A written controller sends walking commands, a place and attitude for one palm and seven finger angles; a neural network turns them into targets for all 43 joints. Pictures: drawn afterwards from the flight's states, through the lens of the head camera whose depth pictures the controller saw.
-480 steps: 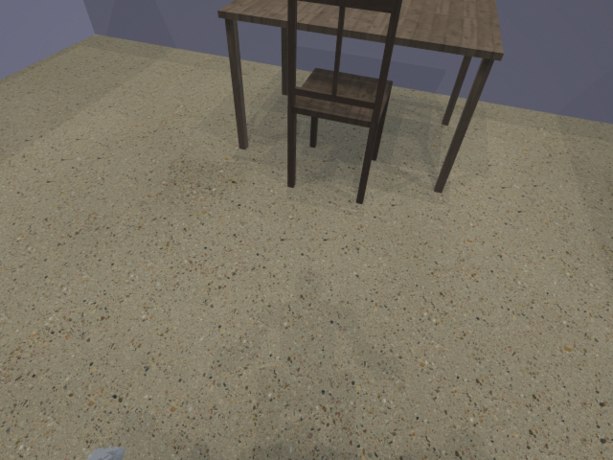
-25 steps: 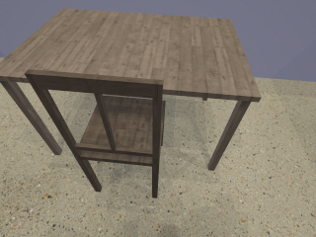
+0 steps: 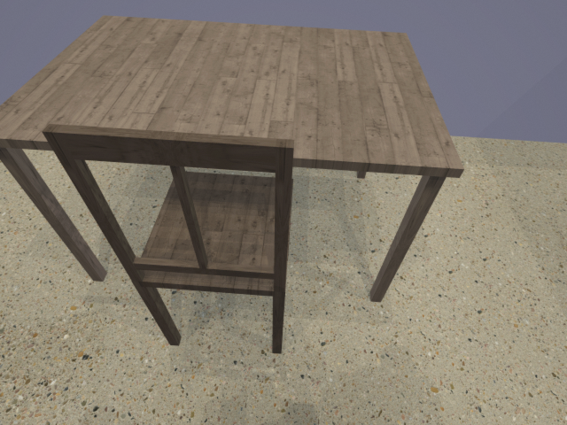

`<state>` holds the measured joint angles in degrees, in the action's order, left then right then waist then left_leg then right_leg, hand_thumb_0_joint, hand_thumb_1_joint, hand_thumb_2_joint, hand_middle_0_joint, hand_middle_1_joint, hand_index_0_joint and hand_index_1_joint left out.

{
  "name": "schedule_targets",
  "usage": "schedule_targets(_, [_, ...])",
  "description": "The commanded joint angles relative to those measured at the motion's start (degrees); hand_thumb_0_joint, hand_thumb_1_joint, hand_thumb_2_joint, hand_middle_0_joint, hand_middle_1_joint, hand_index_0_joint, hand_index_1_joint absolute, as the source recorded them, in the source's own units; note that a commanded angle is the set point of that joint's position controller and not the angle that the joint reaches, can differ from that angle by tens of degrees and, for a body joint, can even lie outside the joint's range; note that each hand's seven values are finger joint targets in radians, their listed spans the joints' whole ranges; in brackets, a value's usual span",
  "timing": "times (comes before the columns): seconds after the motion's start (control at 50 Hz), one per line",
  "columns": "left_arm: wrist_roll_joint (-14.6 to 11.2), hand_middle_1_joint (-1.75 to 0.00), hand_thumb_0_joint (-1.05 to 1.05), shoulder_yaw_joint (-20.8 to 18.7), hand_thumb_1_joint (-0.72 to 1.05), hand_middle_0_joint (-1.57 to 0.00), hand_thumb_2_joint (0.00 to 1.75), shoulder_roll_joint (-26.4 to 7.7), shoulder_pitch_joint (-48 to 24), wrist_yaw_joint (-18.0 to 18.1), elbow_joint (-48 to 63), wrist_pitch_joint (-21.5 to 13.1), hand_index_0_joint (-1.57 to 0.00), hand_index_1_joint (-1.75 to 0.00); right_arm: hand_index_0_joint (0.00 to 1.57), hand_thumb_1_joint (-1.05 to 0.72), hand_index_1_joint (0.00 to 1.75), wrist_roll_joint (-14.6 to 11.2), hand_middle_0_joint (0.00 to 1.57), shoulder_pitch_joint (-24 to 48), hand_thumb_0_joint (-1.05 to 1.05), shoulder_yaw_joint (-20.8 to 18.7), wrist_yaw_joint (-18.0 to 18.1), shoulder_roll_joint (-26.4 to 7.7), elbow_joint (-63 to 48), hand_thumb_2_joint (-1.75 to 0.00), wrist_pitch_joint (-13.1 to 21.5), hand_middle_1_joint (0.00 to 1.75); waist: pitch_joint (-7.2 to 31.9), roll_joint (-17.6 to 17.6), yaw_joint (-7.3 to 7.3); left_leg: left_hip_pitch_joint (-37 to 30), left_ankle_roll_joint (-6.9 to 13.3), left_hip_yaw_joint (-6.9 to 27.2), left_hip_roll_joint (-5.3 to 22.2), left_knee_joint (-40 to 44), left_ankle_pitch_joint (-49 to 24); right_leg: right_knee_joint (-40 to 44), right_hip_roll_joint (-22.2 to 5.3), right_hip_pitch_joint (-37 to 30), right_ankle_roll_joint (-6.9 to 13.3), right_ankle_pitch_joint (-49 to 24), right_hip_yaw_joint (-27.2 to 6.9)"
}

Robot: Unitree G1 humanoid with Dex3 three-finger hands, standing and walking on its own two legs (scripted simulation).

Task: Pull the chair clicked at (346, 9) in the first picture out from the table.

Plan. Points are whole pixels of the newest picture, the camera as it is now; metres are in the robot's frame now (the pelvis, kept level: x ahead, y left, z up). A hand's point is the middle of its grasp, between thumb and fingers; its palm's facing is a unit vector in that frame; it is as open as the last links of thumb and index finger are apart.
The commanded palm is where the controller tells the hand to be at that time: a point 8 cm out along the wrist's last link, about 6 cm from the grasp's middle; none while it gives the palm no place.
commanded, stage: come to a stop and stand still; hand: left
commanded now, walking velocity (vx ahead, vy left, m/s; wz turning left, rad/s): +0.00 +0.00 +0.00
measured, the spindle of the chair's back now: (192, 222) +0.49 +0.22 -0.07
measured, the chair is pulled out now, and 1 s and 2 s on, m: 0.00 0.00 0.00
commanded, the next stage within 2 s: look again from close up in 0.32 s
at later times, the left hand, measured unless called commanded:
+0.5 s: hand out of the picture -0.01 +0.16 -0.18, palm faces +0.01 -0.99 -0.17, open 7.4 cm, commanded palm none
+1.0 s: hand out of the picture +0.00 +0.16 -0.18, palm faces +0.01 -0.99 -0.17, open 7.4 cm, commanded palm none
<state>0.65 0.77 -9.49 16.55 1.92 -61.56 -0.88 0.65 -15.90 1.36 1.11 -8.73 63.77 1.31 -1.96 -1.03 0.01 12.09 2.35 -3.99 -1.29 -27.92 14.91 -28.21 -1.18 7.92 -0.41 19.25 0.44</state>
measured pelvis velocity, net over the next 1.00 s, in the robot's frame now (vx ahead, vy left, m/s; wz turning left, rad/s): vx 0.01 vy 0.00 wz -0.01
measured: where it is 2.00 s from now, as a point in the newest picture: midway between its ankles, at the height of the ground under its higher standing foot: outside the picture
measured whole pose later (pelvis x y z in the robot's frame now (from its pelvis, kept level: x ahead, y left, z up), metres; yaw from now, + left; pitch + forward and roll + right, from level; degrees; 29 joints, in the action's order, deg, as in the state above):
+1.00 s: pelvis +0.01 +0.00 +0.00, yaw -1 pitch -1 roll +1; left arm 0.7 0.9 -8.5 18.2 1.9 -63.7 -1.1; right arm 0.4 -14.9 1.1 1.7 -8.3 66.3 1.5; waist -1.4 -1.7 0.5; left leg 10.1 2.1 -4.4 -1.2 -24.6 14.1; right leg -25.0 -1.0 6.2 -0.3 18.3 0.0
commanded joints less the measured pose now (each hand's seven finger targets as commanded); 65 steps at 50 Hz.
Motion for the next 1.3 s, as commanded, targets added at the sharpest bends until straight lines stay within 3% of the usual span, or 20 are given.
schedule_targets(0.0, [-0.1,-0.30,0.00,-0.9,0.90,-0.20,0.90,-5.3,5.0,0.6,0.8,-0.4,-0.20,-0.30,0.20,-0.90,0.30,-0.2,0.20,-1.9,0.00,-1.0,0.6,-6.2,-1.5,-0.90,0.8,0.30,-1.1,1.4,0.46,-1.4,0.7,6.8,6.5,6.0,-10.5,5.0,-4.1,3.2,2.2,-10.2,-3.6])
schedule_targets(0.28, [0.1,-0.30,0.00,-0.6,0.90,-0.20,0.90,-4.5,6.2,0.6,-0.9,-0.3,-0.20,-0.30,0.20,-0.90,0.30,-0.4,0.20,-1.4,0.00,-1.0,0.8,-5.6,0.0,-0.90,0.7,0.30,-2.4,0.9,0.34,-2.5,0.7,6.3,6.9,6.8,-11.9,6.0,-4.1,3.7,1.8,-11.6,-3.7])
schedule_targets(0.34, [0.0,-0.30,0.00,-0.6,0.90,-0.20,0.90,-4.5,6.5,0.7,-1.1,-0.4,-0.20,-0.30,0.20,-0.90,0.30,-0.3,0.20,-1.5,0.00,-1.0,0.8,-5.8,0.2,-0.90,0.8,0.30,-0.8,1.1,0.27,-3.7,0.6,6.3,6.8,6.4,-13.6,5.8,-4.4,3.1,1.8,-13.4,-3.9])
schedule_targets(0.64, [0.0,-0.30,0.00,-0.6,0.90,-0.20,0.90,-4.4,6.7,0.7,-1.4,-0.6,-0.20,-0.30,0.20,-0.90,0.30,-0.3,0.20,-1.2,0.00,-1.1,0.9,-5.6,0.5,-0.90,0.8,0.30,-0.9,0.6,0.36,-4.2,0.5,6.0,7.0,6.8,-14.5,6.4,-4.7,2.9,1.8,-15.5,-4.0])
schedule_targets(1.08, [0.0,-0.30,0.00,-0.7,0.90,-0.20,0.90,-3.8,7.1,0.6,-1.5,-0.5,-0.20,-0.30,0.20,-0.90,0.30,-0.4,0.20,-1.8,0.00,-1.1,1.0,-4.9,1.1,-0.90,0.7,0.30,-2.8,0.5,0.56,-3.6,0.3,6.1,6.9,7.9,-12.2,7.8,-4.6,3.5,1.8,-13.1,-4.0])
schedule_targets(1.24, [0.0,-0.30,0.00,-0.7,0.90,-0.20,0.90,-3.7,7.6,0.6,-1.7,-0.6,-0.20,-0.30,0.20,-0.90,0.30,-0.3,0.20,-2.1,0.00,-1.0,1.0,-5.0,1.2,-0.90,0.7,0.30,-1.7,0.9,0.38,-4.5,0.2,6.1,7.0,7.8,-12.9,7.6,-4.5,3.6,1.9,-13.8,-4.3])
schedule_targets(1.28, [0.2,-0.30,0.00,-1.0,0.90,-0.20,0.90,-3.8,8.1,0.5,-1.8,-0.6,-0.20,-0.30,0.20,-0.90,0.30,-0.2,0.20,-2.9,0.00,-1.2,0.8,-5.1,1.5,-0.90,0.4,0.30,-1.5,0.1,0.58,-3.8,0.4,5.5,6.5,6.9,-7.7,7.1,-4.5,3.0,2.4,-9.4,-4.0])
